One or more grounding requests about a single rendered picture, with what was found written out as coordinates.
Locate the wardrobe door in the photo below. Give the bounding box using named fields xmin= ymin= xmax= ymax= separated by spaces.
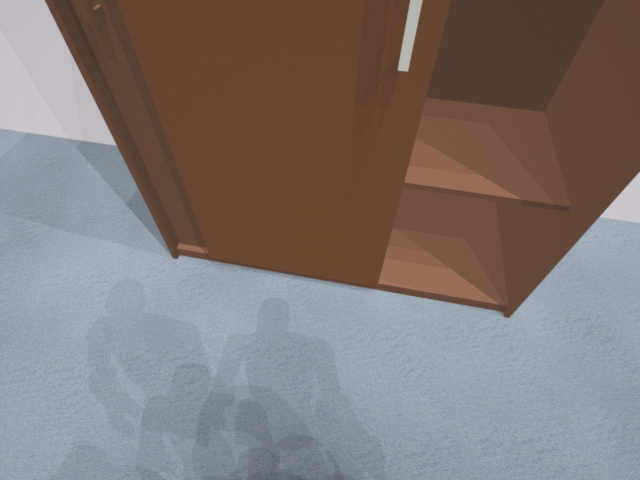
xmin=71 ymin=0 xmax=207 ymax=248
xmin=117 ymin=0 xmax=451 ymax=287

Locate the handle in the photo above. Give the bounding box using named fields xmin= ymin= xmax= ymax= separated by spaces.
xmin=398 ymin=0 xmax=423 ymax=72
xmin=75 ymin=0 xmax=98 ymax=24

